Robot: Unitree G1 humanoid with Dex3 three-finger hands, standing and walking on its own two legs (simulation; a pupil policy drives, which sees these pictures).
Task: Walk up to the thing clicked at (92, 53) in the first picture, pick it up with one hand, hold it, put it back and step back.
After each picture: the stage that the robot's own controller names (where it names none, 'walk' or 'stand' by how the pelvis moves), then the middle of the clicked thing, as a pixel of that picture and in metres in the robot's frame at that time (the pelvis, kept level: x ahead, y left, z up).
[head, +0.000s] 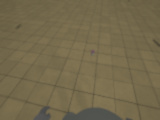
stand; (92, 52) +1.35 -0.10 -0.72
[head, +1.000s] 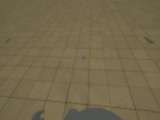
walk; (84, 58) +1.21 +0.18 -0.70
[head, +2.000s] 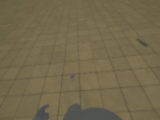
walk; (72, 76) +0.71 +0.33 -0.72
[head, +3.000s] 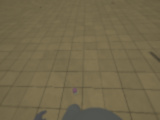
walk; (75, 91) +0.48 +0.24 -0.72
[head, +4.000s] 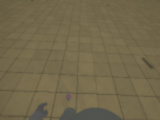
stand; (68, 97) +0.37 +0.21 -0.70
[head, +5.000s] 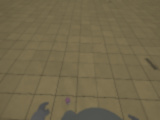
stand; (68, 100) +0.31 +0.21 -0.71
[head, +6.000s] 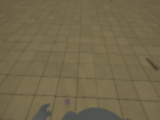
stand; (67, 101) +0.30 +0.23 -0.72
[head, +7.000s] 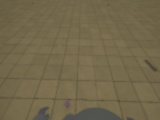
stand; (67, 104) +0.29 +0.23 -0.73
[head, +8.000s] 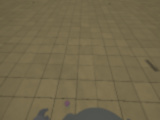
stand; (67, 104) +0.29 +0.23 -0.73
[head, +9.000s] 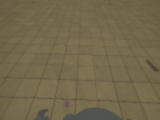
stand; (67, 104) +0.28 +0.23 -0.73
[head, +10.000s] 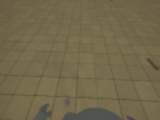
go down; (67, 102) +0.29 +0.23 -0.72
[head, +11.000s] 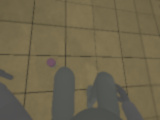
go down; (52, 63) +0.36 +0.28 -0.30
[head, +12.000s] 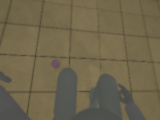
approach; (56, 64) +0.36 +0.28 -0.30
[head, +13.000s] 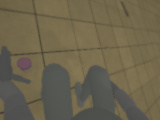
close in; (25, 64) +0.33 +0.31 -0.21
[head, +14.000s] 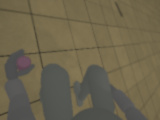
close; (23, 64) +0.33 +0.31 -0.21
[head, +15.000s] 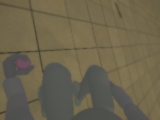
lift; (23, 64) +0.32 +0.31 -0.22
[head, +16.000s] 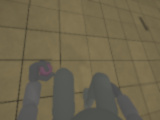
lift; (45, 71) +0.29 +0.28 -0.10
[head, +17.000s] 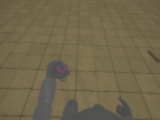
lift; (62, 72) +0.32 +0.17 +0.04
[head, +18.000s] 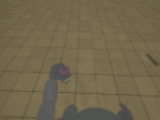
hold; (64, 75) +0.32 +0.17 +0.01
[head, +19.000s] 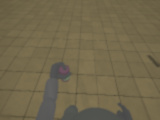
hold; (64, 73) +0.33 +0.17 +0.01
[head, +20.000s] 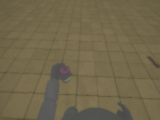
hold; (65, 74) +0.33 +0.17 +0.01
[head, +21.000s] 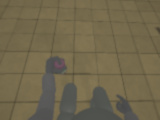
crouch; (60, 67) +0.37 +0.20 -0.07
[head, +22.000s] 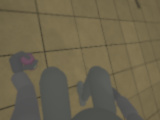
lower; (29, 62) +0.35 +0.30 -0.21
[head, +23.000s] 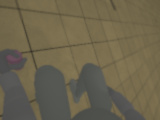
lower; (16, 61) +0.37 +0.31 -0.22
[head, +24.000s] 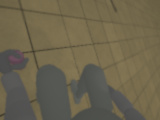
lower; (18, 61) +0.36 +0.31 -0.21
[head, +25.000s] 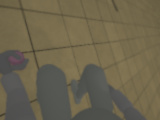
lower; (18, 61) +0.35 +0.31 -0.21
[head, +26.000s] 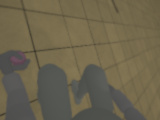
rest; (19, 61) +0.35 +0.31 -0.21
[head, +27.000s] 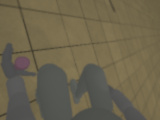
withdraw; (21, 65) +0.33 +0.29 -0.22
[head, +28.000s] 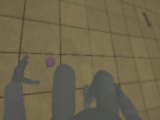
stand; (50, 62) +0.36 +0.27 -0.26
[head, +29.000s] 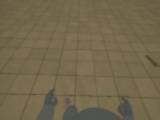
stand; (67, 101) +0.30 +0.19 -0.64
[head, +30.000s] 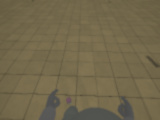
stand; (69, 101) +0.33 +0.20 -0.66
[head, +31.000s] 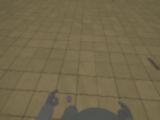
stand; (69, 99) +0.32 +0.20 -0.68
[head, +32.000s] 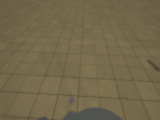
walk; (71, 101) +0.35 +0.19 -0.72
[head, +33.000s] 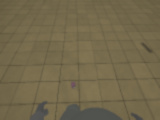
walk; (73, 85) +0.46 +0.18 -0.71
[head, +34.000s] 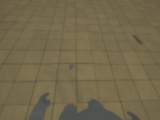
walk; (71, 66) +0.76 +0.21 -0.70
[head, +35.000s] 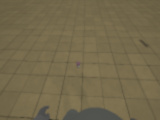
stand; (78, 64) +0.95 +0.21 -0.71
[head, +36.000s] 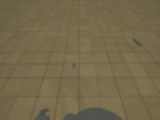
stand; (74, 65) +0.94 +0.24 -0.73
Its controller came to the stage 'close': yes
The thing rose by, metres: 0.71
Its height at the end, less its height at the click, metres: +0.00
